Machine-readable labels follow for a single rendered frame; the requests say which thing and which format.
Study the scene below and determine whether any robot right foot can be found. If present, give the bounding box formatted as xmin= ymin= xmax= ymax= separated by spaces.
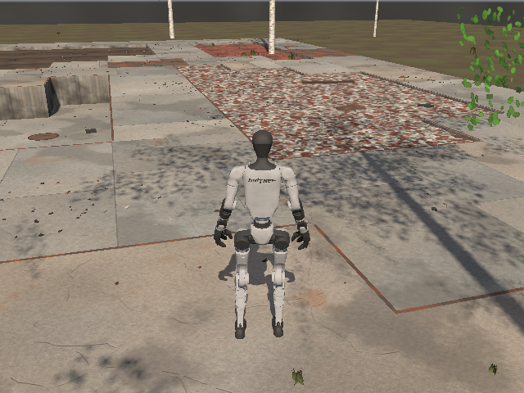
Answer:
xmin=272 ymin=316 xmax=283 ymax=337

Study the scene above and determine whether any right robot forearm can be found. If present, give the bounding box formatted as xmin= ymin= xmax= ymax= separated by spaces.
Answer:
xmin=292 ymin=198 xmax=308 ymax=233

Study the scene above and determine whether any left robot forearm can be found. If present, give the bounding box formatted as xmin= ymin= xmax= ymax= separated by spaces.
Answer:
xmin=215 ymin=198 xmax=232 ymax=232

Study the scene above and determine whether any right robot upper arm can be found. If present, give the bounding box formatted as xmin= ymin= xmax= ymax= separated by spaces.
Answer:
xmin=279 ymin=165 xmax=300 ymax=211

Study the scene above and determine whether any left robot upper arm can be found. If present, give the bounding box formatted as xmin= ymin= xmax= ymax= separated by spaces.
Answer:
xmin=224 ymin=165 xmax=245 ymax=210

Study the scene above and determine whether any right robot thigh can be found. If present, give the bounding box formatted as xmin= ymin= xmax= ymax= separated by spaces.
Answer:
xmin=271 ymin=228 xmax=290 ymax=286

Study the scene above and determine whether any left robot hand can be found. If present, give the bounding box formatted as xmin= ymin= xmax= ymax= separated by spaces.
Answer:
xmin=214 ymin=228 xmax=233 ymax=247

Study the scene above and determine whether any right robot hand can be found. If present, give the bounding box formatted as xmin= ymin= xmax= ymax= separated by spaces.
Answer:
xmin=291 ymin=230 xmax=310 ymax=250

